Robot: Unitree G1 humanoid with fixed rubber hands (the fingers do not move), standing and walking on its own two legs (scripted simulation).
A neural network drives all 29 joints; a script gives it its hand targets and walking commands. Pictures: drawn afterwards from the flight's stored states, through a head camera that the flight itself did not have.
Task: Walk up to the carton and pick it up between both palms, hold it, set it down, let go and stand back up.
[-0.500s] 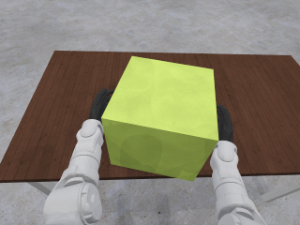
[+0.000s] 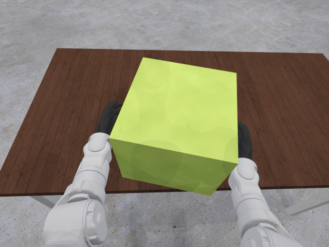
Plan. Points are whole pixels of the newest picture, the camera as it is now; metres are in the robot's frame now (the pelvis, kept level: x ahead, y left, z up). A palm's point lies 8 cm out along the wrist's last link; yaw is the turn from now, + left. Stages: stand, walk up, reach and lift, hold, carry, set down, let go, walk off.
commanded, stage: set down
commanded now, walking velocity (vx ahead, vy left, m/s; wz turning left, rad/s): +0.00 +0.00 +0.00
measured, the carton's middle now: (177, 127) +0.44 -0.02 -0.01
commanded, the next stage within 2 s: none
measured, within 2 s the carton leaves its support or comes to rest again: neither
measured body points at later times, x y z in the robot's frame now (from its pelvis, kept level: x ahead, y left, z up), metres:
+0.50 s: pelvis -0.02 +0.02 -0.01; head +0.06 +0.07 +0.43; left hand +0.43 +0.19 +0.01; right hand +0.37 -0.18 +0.00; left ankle +0.00 +0.12 -0.75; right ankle -0.04 -0.11 -0.75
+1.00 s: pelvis -0.05 +0.02 -0.02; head -0.01 +0.06 +0.43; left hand +0.36 +0.22 +0.00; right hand +0.30 -0.21 +0.01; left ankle +0.00 +0.12 -0.75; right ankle -0.04 -0.12 -0.75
